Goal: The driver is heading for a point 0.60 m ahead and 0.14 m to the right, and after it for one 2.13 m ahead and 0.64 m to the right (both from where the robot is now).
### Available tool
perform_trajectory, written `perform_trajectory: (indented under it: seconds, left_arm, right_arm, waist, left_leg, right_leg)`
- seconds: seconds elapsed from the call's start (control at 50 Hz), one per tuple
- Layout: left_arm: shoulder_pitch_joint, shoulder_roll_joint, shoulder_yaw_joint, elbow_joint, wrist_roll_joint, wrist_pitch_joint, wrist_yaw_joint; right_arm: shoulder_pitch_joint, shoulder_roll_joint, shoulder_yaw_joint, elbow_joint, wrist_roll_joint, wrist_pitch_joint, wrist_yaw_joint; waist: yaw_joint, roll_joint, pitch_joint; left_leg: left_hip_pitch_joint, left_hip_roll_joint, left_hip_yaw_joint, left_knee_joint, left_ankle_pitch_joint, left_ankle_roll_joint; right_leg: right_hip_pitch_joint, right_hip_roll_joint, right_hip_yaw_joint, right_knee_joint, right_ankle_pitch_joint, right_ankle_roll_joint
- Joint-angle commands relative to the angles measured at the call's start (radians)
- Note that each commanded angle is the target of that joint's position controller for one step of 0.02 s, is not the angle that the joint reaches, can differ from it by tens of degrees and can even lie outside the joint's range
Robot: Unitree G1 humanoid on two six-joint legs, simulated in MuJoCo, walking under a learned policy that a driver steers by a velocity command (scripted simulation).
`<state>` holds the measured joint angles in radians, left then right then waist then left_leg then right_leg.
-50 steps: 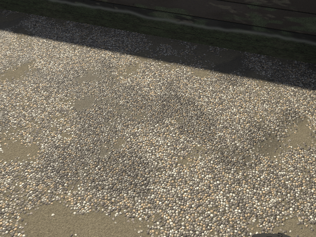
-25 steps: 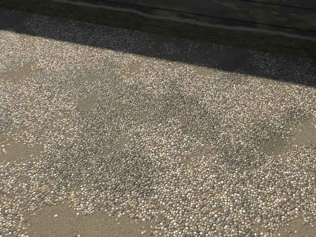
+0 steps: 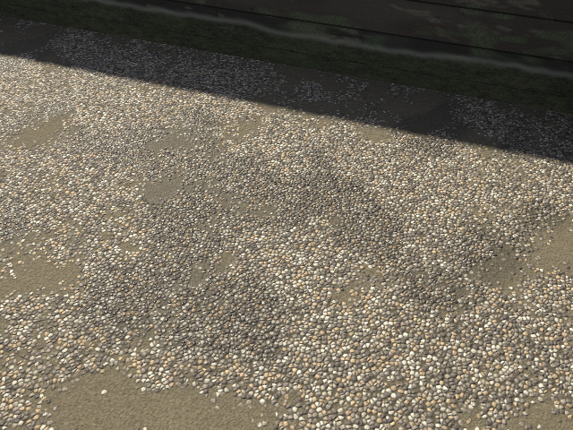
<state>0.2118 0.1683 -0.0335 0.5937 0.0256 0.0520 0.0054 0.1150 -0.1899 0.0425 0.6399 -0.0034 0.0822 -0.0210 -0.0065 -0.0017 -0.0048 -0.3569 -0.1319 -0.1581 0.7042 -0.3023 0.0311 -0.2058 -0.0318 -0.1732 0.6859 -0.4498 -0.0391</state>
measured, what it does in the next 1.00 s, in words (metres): stands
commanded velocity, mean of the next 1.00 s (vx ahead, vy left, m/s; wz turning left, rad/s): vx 0.50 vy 0.00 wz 0.00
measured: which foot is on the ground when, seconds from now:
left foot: down 0.00-1.00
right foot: down 0.00-1.00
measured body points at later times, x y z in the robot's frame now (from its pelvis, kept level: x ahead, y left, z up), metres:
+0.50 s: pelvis +0.00 +0.00 +0.00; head -0.01 +0.00 +0.45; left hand +0.16 +0.21 -0.09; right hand +0.19 -0.21 -0.08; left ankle +0.04 +0.10 -0.72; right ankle -0.04 -0.08 -0.72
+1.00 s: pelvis +0.00 +0.00 +0.00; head -0.01 +0.00 +0.45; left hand +0.16 +0.21 -0.09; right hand +0.19 -0.22 -0.08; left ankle +0.04 +0.10 -0.72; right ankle -0.04 -0.08 -0.72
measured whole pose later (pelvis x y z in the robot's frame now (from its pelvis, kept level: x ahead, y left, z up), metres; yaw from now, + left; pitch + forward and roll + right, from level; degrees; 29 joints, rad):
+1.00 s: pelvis +0.00 +0.00 +0.00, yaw +0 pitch -2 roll +0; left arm 0.22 0.16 -0.04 0.59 0.02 0.03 0.00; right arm 0.10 -0.18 0.04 0.64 0.00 0.09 -0.03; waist -0.01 0.00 -0.01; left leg -0.36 -0.12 -0.13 0.70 -0.30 0.03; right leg -0.21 -0.03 -0.17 0.69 -0.45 -0.04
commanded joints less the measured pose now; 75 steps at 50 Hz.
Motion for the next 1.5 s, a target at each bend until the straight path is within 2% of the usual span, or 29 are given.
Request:
perform_trajectory:
  seconds: [0.02,0.06,0.1,0.12,0.14,0.18,0.24,0.56,0.58,0.6,0.62,0.64,0.68,0.74,0.8,0.84,1.0,1.02,1.04,1.08,1.14,1.2,1.22,1.36,1.38,1.4,1.44,1.48,1.5]
  left_arm:
    - [-0.056,0.071,0.019,-0.089,0.002,-0.015,0.001]
    - [-0.045,0.071,0.018,-0.085,0.000,-0.017,0.002]
    - [-0.052,0.071,0.018,-0.088,0.002,-0.013,0.002]
    - [-0.090,0.088,0.021,-0.108,-0.010,-0.015,0.007]
    - [-0.030,0.084,0.025,-0.080,0.002,-0.021,0.005]
    - [-0.046,0.064,0.016,-0.086,0.001,-0.020,0.002]
    - [-0.054,0.062,0.014,-0.089,0.000,-0.018,0.000]
    - [-0.036,0.067,0.014,-0.084,0.000,-0.022,0.001]
    - [-0.042,0.069,0.014,-0.087,-0.006,-0.031,0.000]
    - [-0.042,0.068,0.014,-0.086,-0.006,-0.036,-0.001]
    - [-0.081,0.082,0.017,-0.107,-0.009,-0.027,0.004]
    - [-0.018,0.080,0.022,-0.078,0.003,-0.029,0.003]
    - [-0.032,0.061,0.013,-0.085,0.002,-0.022,0.001]
    - [-0.039,0.063,0.012,-0.087,0.000,-0.019,-0.001]
    - [-0.033,0.066,0.013,-0.086,0.000,-0.021,-0.001]
    - [-0.040,0.068,0.013,-0.089,-0.006,-0.036,-0.002]
    - [-0.035,0.066,0.010,-0.090,-0.005,-0.040,-0.003]
    - [-0.076,0.085,0.015,-0.110,-0.009,-0.028,0.003]
    - [-0.013,0.082,0.019,-0.083,0.003,-0.029,0.003]
    - [-0.029,0.064,0.011,-0.090,0.001,-0.022,0.000]
    - [-0.039,0.064,0.010,-0.093,-0.001,-0.019,-0.002]
    - [-0.032,0.065,0.010,-0.092,-0.001,-0.021,-0.003]
    - [-0.038,0.066,0.011,-0.095,-0.006,-0.031,-0.004]
    - [-0.030,0.063,0.008,-0.093,-0.005,-0.040,-0.005]
    - [-0.071,0.083,0.014,-0.112,-0.009,-0.029,0.001]
    - [-0.008,0.081,0.018,-0.085,0.002,-0.029,0.001]
    - [-0.023,0.063,0.009,-0.091,0.001,-0.022,-0.001]
    - [-0.032,0.064,0.009,-0.093,-0.001,-0.020,-0.002]
    - [-0.040,0.064,0.009,-0.097,-0.006,-0.028,-0.004]
  right_arm:
    - [-0.085,-0.080,-0.020,-0.091,-0.002,-0.017,-0.002]
    - [-0.085,-0.078,-0.022,-0.089,0.002,-0.016,-0.004]
    - [-0.083,-0.080,-0.020,-0.090,-0.003,-0.019,-0.002]
    - [-0.143,-0.078,-0.023,-0.119,0.001,-0.017,0.011]
    - [-0.053,-0.078,-0.022,-0.079,-0.004,-0.019,-0.003]
    - [-0.085,-0.075,-0.021,-0.088,0.001,-0.014,-0.005]
    - [-0.091,-0.077,-0.020,-0.091,0.003,-0.011,-0.004]
    - [-0.090,-0.071,-0.021,-0.088,0.000,-0.015,-0.004]
    - [-0.099,-0.078,-0.025,-0.092,0.009,-0.012,-0.008]
    - [-0.096,-0.079,-0.025,-0.093,0.010,-0.010,-0.010]
    - [-0.144,-0.070,-0.022,-0.117,0.001,-0.013,0.008]
    - [-0.055,-0.069,-0.021,-0.077,-0.007,-0.017,-0.004]
    - [-0.093,-0.068,-0.020,-0.087,0.000,-0.015,-0.006]
    - [-0.097,-0.070,-0.020,-0.089,0.001,-0.013,-0.004]
    - [-0.096,-0.072,-0.020,-0.088,0.000,-0.015,-0.004]
    - [-0.103,-0.079,-0.024,-0.093,0.010,-0.011,-0.009]
    - [-0.107,-0.073,-0.024,-0.096,0.007,-0.009,-0.010]
    - [-0.155,-0.066,-0.022,-0.120,-0.002,-0.013,0.008]
    - [-0.069,-0.066,-0.021,-0.080,-0.011,-0.018,-0.003]
    - [-0.104,-0.064,-0.020,-0.088,-0.003,-0.016,-0.005]
    - [-0.107,-0.066,-0.020,-0.088,-0.001,-0.013,-0.004]
    - [-0.105,-0.068,-0.020,-0.087,-0.001,-0.015,-0.004]
    - [-0.113,-0.075,-0.024,-0.091,0.008,-0.013,-0.008]
    - [-0.111,-0.071,-0.023,-0.093,0.007,-0.010,-0.010]
    - [-0.158,-0.064,-0.022,-0.117,-0.001,-0.014,0.008]
    - [-0.072,-0.063,-0.020,-0.077,-0.011,-0.019,-0.003]
    - [-0.107,-0.061,-0.020,-0.086,-0.004,-0.017,-0.005]
    - [-0.110,-0.062,-0.019,-0.086,-0.004,-0.015,-0.004]
    - [-0.118,-0.070,-0.023,-0.090,0.007,-0.011,-0.008]
  waist:
    - [-0.001,0.002,-0.047]
    - [0.002,0.001,-0.046]
    - [0.001,-0.001,-0.049]
    - [-0.008,-0.022,0.013]
    - [-0.004,-0.010,-0.107]
    - [0.001,0.004,-0.057]
    - [-0.001,0.002,-0.039]
    - [-0.001,0.002,-0.040]
    - [-0.002,0.008,-0.042]
    - [-0.004,0.010,-0.049]
    - [-0.013,-0.019,0.006]
    - [-0.004,-0.009,-0.113]
    - [0.002,0.005,-0.059]
    - [0.000,0.000,-0.039]
    - [0.001,0.002,-0.040]
    - [-0.003,0.008,-0.046]
    - [-0.003,-0.003,-0.048]
    - [-0.012,-0.027,0.014]
    - [-0.003,-0.018,-0.105]
    - [0.002,-0.006,-0.055]
    - [-0.001,-0.006,-0.035]
    - [0.000,0.002,-0.036]
    - [0.000,0.008,-0.037]
    - [-0.001,0.000,-0.047]
    - [-0.011,-0.025,0.014]
    - [-0.002,-0.018,-0.105]
    - [0.003,-0.006,-0.055]
    - [0.000,-0.010,-0.040]
    - [-0.002,-0.002,-0.035]
  left_leg:
    - [-0.062,0.067,-0.024,-0.101,0.233,0.041]
    - [-0.059,0.068,-0.021,-0.104,0.230,0.039]
    - [-0.060,0.068,-0.021,-0.099,0.239,0.042]
    - [-0.109,0.074,0.015,-0.058,0.415,0.033]
    - [-0.018,0.067,0.001,-0.094,0.277,0.034]
    - [-0.044,0.069,-0.020,-0.109,0.230,0.039]
    - [-0.067,0.074,-0.031,-0.120,0.209,0.040]
    - [-0.051,0.070,-0.015,-0.111,0.214,0.037]
    - [-0.048,0.074,-0.020,-0.109,0.220,0.038]
    - [-0.050,0.076,-0.026,-0.112,0.219,0.039]
    - [-0.103,0.079,0.015,-0.066,0.404,0.034]
    - [-0.012,0.070,0.004,-0.100,0.269,0.035]
    - [-0.037,0.071,-0.013,-0.109,0.224,0.039]
    - [-0.055,0.074,-0.018,-0.114,0.211,0.039]
    - [-0.055,0.074,-0.016,-0.115,0.205,0.038]
    - [-0.054,0.079,-0.025,-0.116,0.206,0.038]
    - [-0.053,0.075,-0.011,-0.103,0.206,0.033]
    - [-0.106,0.078,0.029,-0.059,0.388,0.028]
    - [-0.011,0.069,0.021,-0.095,0.251,0.028]
    - [-0.028,0.068,0.008,-0.101,0.215,0.031]
    - [-0.041,0.073,0.001,-0.108,0.203,0.032]
    - [-0.044,0.075,-0.004,-0.113,0.196,0.033]
    - [-0.042,0.078,-0.010,-0.112,0.201,0.034]
    - [-0.050,0.079,-0.010,-0.108,0.198,0.033]
    - [-0.102,0.081,0.032,-0.062,0.384,0.028]
    - [-0.008,0.071,0.024,-0.097,0.247,0.028]
    - [-0.024,0.070,0.013,-0.102,0.210,0.030]
    - [-0.028,0.074,0.010,-0.105,0.204,0.030]
    - [-0.032,0.077,0.003,-0.104,0.207,0.031]
  right_leg:
    - [0.061,-0.068,0.077,-0.121,0.146,-0.024]
    - [0.057,-0.067,0.077,-0.124,0.137,-0.023]
    - [0.059,-0.068,0.077,-0.118,0.147,-0.024]
    - [0.033,-0.102,0.102,-0.113,0.322,-0.021]
    - [0.073,-0.082,0.073,-0.110,0.189,-0.023]
    - [0.049,-0.062,0.072,-0.120,0.119,-0.019]
    - [0.048,-0.059,0.072,-0.119,0.109,-0.020]
    - [0.048,-0.068,0.079,-0.130,0.134,-0.025]
    - [0.042,-0.062,0.077,-0.120,0.146,-0.020]
    - [0.049,-0.060,0.076,-0.114,0.151,-0.020]
    - [0.038,-0.098,0.103,-0.110,0.332,-0.020]
    - [0.075,-0.080,0.074,-0.108,0.197,-0.024]
    - [0.047,-0.064,0.075,-0.121,0.134,-0.021]
    - [0.040,-0.063,0.075,-0.123,0.122,-0.021]
    - [0.044,-0.067,0.080,-0.126,0.125,-0.023]
    - [0.044,-0.061,0.078,-0.115,0.141,-0.019]
    - [0.042,-0.069,0.085,-0.121,0.165,-0.023]
    - [0.025,-0.110,0.112,-0.119,0.351,-0.023]
    - [0.061,-0.092,0.084,-0.119,0.217,-0.027]
    - [0.031,-0.076,0.082,-0.134,0.142,-0.023]
    - [0.022,-0.070,0.080,-0.136,0.118,-0.023]
    - [0.029,-0.070,0.082,-0.136,0.118,-0.024]
    - [0.024,-0.065,0.081,-0.127,0.128,-0.020]
    - [0.038,-0.066,0.085,-0.121,0.159,-0.023]
    - [0.023,-0.108,0.114,-0.120,0.348,-0.023]
    - [0.059,-0.091,0.085,-0.121,0.213,-0.027]
    - [0.028,-0.076,0.084,-0.137,0.143,-0.024]
    - [0.018,-0.071,0.082,-0.140,0.127,-0.024]
    - [0.012,-0.066,0.080,-0.131,0.131,-0.020]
